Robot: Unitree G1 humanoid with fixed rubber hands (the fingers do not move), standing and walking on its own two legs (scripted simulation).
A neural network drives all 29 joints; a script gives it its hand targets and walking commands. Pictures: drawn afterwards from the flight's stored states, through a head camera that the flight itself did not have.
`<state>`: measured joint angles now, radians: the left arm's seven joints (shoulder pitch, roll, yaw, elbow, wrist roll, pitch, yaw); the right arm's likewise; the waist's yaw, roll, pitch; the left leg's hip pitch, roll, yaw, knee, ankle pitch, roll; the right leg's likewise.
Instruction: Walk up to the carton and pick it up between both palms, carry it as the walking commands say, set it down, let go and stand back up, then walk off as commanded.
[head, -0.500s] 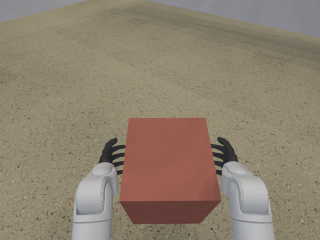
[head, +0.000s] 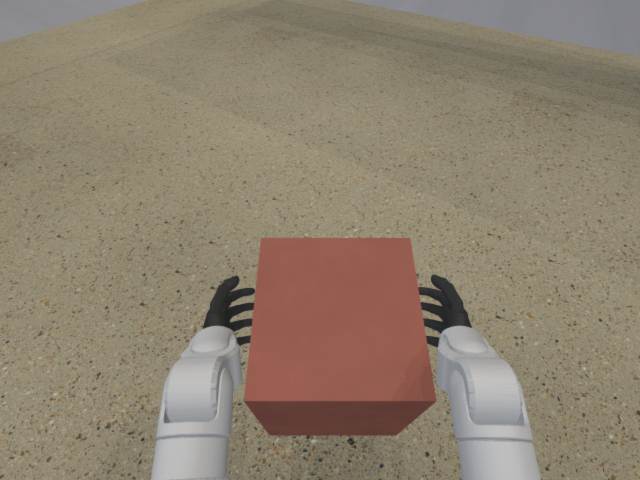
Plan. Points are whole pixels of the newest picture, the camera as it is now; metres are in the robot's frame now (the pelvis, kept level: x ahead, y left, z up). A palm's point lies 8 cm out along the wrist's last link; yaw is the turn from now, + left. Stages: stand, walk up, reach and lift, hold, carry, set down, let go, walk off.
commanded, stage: carry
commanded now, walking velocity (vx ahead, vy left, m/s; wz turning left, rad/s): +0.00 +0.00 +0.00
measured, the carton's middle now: (334, 344) +0.32 +0.00 -0.04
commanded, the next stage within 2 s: hold in 0.72 s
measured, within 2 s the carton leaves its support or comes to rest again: neither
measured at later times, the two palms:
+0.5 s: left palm (231, 340) +0.28 +0.13 +0.04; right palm (460, 339) +0.28 -0.15 +0.04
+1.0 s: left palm (202, 347) +0.27 +0.16 +0.05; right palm (438, 347) +0.27 -0.12 +0.05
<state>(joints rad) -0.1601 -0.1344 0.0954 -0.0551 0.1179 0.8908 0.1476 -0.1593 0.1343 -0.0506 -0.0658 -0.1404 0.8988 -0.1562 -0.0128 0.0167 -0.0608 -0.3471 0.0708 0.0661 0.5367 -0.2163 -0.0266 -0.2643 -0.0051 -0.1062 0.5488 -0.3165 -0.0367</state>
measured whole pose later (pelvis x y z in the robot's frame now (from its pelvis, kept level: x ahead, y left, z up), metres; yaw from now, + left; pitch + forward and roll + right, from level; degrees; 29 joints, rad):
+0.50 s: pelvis +0.00 -0.01 +0.00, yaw +0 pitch +2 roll +0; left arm -0.17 -0.14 0.12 0.03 0.13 0.82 0.13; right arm -0.18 0.14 -0.08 0.03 -0.15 0.83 -0.13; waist -0.02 0.01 -0.06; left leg -0.36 0.08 0.06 0.53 -0.21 -0.04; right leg -0.28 0.01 -0.11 0.56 -0.32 -0.05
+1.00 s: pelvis -0.01 +0.02 +0.01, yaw -10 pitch -4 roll +0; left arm -0.14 -0.13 0.22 0.10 0.21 0.74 0.02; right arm -0.23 0.14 -0.03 0.24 -0.22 0.71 -0.10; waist 0.10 0.02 -0.02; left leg -0.17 0.00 -0.14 0.46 -0.23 -0.02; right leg -0.16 0.05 0.07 0.49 -0.25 -0.02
